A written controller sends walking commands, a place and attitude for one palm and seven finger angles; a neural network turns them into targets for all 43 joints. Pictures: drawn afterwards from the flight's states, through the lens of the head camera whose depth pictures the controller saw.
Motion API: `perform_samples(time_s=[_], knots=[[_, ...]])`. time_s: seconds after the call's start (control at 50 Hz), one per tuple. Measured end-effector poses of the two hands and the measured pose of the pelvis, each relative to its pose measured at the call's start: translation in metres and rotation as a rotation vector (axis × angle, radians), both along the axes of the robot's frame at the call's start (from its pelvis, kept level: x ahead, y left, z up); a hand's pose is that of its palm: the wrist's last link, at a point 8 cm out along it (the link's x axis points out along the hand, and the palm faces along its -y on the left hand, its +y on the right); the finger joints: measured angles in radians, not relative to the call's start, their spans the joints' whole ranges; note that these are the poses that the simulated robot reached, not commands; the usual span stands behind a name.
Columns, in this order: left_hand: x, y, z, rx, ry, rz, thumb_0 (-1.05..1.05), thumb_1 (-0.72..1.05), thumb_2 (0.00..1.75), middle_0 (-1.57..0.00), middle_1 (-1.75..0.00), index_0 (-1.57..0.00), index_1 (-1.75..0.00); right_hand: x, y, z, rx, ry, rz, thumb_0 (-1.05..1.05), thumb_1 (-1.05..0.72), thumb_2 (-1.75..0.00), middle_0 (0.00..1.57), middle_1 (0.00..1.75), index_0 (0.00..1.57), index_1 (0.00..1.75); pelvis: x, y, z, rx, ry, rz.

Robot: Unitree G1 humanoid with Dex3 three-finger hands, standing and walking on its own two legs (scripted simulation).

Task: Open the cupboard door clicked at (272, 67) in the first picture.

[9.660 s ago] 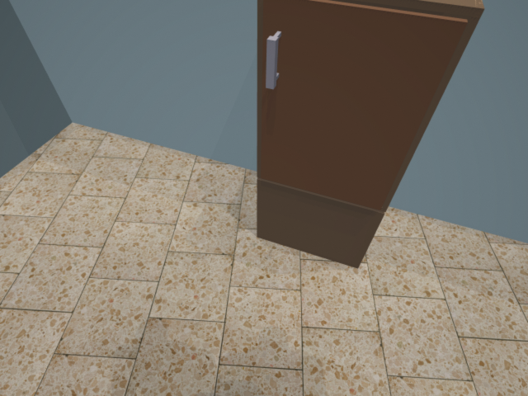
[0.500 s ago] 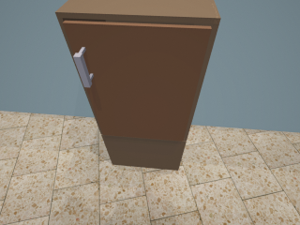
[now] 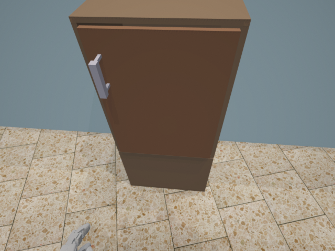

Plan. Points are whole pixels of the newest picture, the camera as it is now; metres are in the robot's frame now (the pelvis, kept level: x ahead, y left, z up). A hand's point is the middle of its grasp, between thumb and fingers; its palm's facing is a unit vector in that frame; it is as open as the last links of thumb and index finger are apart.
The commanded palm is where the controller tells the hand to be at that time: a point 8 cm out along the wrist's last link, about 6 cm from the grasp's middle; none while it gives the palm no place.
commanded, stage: raise the hand with hooked fingers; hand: left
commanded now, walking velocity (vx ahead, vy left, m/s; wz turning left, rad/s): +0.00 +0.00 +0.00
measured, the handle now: (101, 76) +0.57 +0.24 +0.11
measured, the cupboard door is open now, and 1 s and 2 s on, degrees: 0 0 0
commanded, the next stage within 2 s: move the hooked fingers beside the handle in 1.98 s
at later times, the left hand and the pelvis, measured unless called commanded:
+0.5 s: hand (77, 228) +0.17 +0.21 +0.01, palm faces -0.02 -1.00 -0.06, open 9.8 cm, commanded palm +0.15 +0.27 +0.01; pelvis -0.04 +0.02 -0.06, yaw +2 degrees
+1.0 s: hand (52, 188) +0.23 +0.27 +0.06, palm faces +0.00 -1.00 -0.07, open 12.7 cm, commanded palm +0.20 +0.32 +0.08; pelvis -0.02 +0.04 -0.02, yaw +1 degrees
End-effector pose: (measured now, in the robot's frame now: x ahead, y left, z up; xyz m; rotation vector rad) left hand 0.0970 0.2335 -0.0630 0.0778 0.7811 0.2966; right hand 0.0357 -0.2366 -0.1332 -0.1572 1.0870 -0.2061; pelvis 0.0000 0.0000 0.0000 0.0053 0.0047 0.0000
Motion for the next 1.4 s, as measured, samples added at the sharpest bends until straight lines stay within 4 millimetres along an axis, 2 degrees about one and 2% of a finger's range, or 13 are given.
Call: perform_samples(time_s=[0.08, 0.14, 0.18, 0.22, 0.32, 0.42, 0.54, 0.64, 0.74, 0.92, 1.14, 1.28, 1.4], knots=[[0.066, 0.002, 0.06, -0.004, -0.481, -0.095, 0.02, 0.86, 0.87, -0.2, -0.34, -0.2, -0.35, 0.058, -0.015, 0.021, -0.056, -0.291, 0.054, 0.01, -0.91, -0.9, 0.21, 0.3, 0.2, 0.3, -0.012, 0.004, -0.011, 0.007, 0.062, 0.01], [0.084, -0.004, 0.08, -0.037, -0.75, -0.231, 0.02, 0.8, 0.84, -0.21, -0.38, -0.2, -0.38, 0.1, -0.022, 0.042, -0.09, -0.482, 0.108, 0.01, -0.91, -0.9, 0.2, 0.3, 0.2, 0.3, -0.02, 0.004, -0.026, 0.015, 0.113, -0.007], [0.081, -0.009, 0.078, -0.056, -0.836, -0.338, 0.01, 0.76, 0.83, -0.21, -0.4, -0.21, -0.41, 0.124, -0.023, 0.054, -0.108, -0.583, 0.146, 0.01, -0.91, -0.9, 0.2, 0.3, 0.2, 0.3, -0.025, 0.005, -0.038, 0.017, 0.136, -0.014], [0.071, -0.009, 0.065, -0.089, -0.827, -0.394, 0.01, 0.71, 0.81, -0.21, -0.43, -0.21, -0.43, 0.142, -0.022, 0.064, -0.122, -0.651, 0.174, 0.01, -0.91, -0.9, 0.2, 0.3, 0.2, 0.3, -0.028, 0.006, -0.048, 0.019, 0.153, -0.018], [0.039, 0.011, 0.034, -0.128, -0.681, -0.293, 0.01, 0.59, 0.76, -0.23, -0.5, -0.23, -0.51, 0.167, -0.001, 0.071, -0.129, -0.705, 0.228, 0.01, -0.91, -0.9, 0.2, 0.3, 0.2, 0.3, -0.03, 0.011, -0.06, 0.0, 0.163, -0.001], [0.031, 0.03, 0.052, -0.034, -0.729, -0.25, 0.02, 0.47, 0.71, -0.23, -0.58, -0.23, -0.58, 0.157, 0.033, 0.051, -0.078, -0.624, 0.289, 0.01, -0.9, -0.9, 0.2, 0.3, 0.2, 0.3, -0.032, 0.016, -0.061, -0.036, 0.156, 0.027], [0.063, 0.034, 0.076, -0.037, -0.77, -0.373, 0.02, 0.33, 0.65, -0.24, -0.67, -0.24, -0.67, 0.116, 0.064, 0.017, 0.018, -0.475, 0.267, 0.01, -0.9, -0.9, 0.21, 0.3, 0.21, 0.3, -0.035, 0.024, -0.056, -0.052, 0.149, 0.033], [0.084, 0.047, 0.086, -0.058, -0.707, -0.368, 0.01, 0.21, 0.6, -0.25, -0.74, -0.25, -0.75, 0.083, 0.067, 0.012, 0.04, -0.408, 0.186, 0.01, -0.9, -0.9, 0.21, 0.3, 0.21, 0.3, -0.031, 0.031, -0.046, -0.042, 0.141, 0.013], [0.091, 0.063, 0.1, -0.029, -0.73, -0.334, 0.01, 0.1, 0.55, -0.26, -0.82, -0.26, -0.82, 0.07, 0.053, 0.019, -0.007, -0.393, 0.162, 0.01, -0.9, -0.9, 0.21, 0.3, 0.21, 0.3, -0.027, 0.036, -0.039, -0.038, 0.128, 0.004], [0.104, 0.082, 0.116, -0.022, -0.754, -0.332, 0.01, -0.11, 0.46, -0.27, -0.95, -0.27, -0.96, 0.09, 0.028, 0.044, -0.107, -0.45, 0.177, 0.01, -0.9, -0.9, 0.21, 0.3, 0.21, 0.3, -0.022, 0.04, -0.03, -0.041, 0.092, 0.009], [0.126, 0.104, 0.154, -0.009, -0.789, -0.313, 0.0, -0.37, 0.35, -0.29, -1.12, -0.29, -1.12, 0.128, 0.046, 0.065, -0.067, -0.541, 0.221, 0.01, -0.9, -0.9, 0.21, 0.3, 0.2, 0.3, -0.013, 0.037, -0.017, -0.038, 0.044, 0.014], [0.137, 0.114, 0.174, -0.002, -0.787, -0.307, 0.0, -0.46, 0.31, -0.3, -1.18, -0.3, -1.18, 0.131, 0.055, 0.063, -0.026, -0.52, 0.236, 0.01, -0.9, -0.9, 0.21, 0.3, 0.21, 0.3, -0.011, 0.033, -0.012, -0.035, 0.025, 0.014], [0.148, 0.121, 0.192, 0.003, -0.801, -0.305, -0.01, -0.49, 0.3, -0.3, -1.19, -0.3, -1.2, 0.123, 0.049, 0.058, -0.022, -0.476, 0.225, 0.01, -0.9, -0.9, 0.21, 0.3, 0.21, 0.3, -0.01, 0.029, -0.008, -0.031, 0.016, 0.014]])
